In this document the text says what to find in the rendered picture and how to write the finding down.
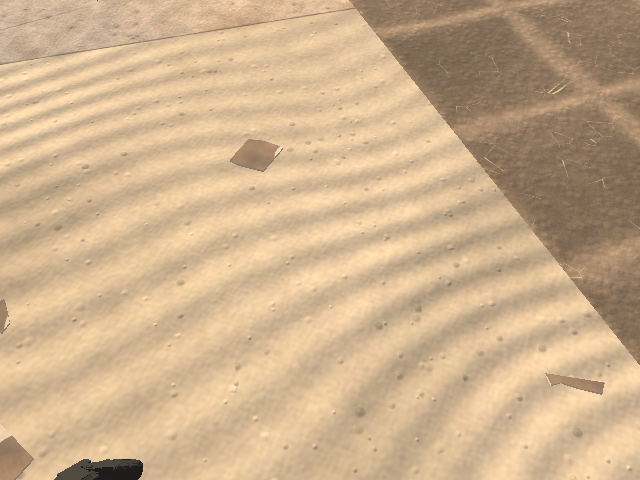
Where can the robot left hand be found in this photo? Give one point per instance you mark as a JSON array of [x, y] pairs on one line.
[[116, 469]]

